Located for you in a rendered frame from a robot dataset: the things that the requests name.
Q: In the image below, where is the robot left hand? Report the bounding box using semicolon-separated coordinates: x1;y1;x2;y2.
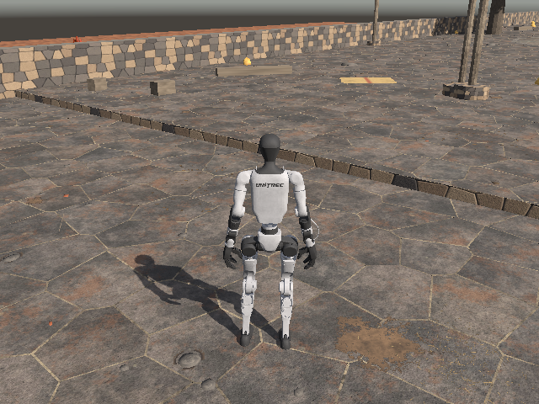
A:
223;246;243;269

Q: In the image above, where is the robot right shin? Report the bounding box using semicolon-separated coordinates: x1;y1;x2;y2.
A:
280;281;293;338

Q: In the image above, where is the robot left upper arm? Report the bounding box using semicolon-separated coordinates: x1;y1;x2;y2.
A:
232;170;253;218

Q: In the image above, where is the left robot forearm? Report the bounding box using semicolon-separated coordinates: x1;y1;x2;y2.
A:
225;206;241;247

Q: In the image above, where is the robot right upper arm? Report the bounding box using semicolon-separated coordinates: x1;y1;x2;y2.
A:
287;170;307;217

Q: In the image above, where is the right robot forearm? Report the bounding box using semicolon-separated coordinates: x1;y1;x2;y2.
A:
299;205;315;247

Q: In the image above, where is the robot right hand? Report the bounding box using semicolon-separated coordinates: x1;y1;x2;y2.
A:
297;245;317;269

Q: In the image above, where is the robot left shin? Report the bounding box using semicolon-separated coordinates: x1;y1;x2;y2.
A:
241;279;254;335

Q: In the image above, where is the robot shin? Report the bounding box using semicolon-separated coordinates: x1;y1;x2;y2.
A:
280;281;293;338
241;279;254;335

